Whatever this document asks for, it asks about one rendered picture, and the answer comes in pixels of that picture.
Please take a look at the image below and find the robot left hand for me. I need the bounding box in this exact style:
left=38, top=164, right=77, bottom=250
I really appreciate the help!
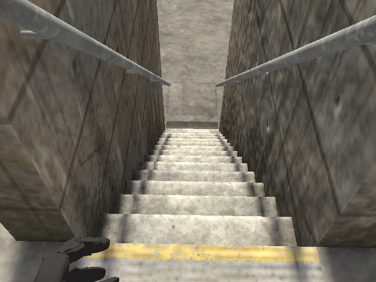
left=34, top=236, right=119, bottom=282

